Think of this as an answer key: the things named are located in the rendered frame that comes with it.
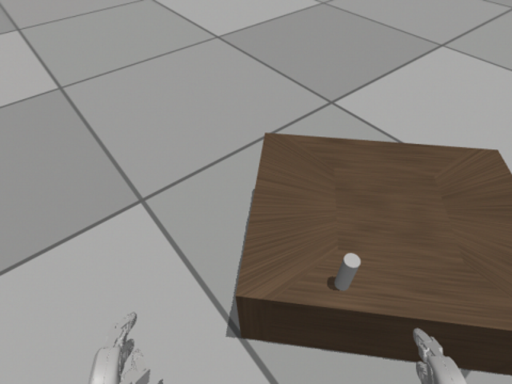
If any right robot hand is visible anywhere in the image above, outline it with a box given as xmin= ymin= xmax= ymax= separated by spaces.
xmin=413 ymin=328 xmax=467 ymax=384

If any left robot hand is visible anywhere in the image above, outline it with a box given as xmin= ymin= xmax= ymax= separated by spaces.
xmin=88 ymin=312 xmax=150 ymax=384

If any can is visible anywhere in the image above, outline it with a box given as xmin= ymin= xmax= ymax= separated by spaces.
xmin=334 ymin=253 xmax=361 ymax=290

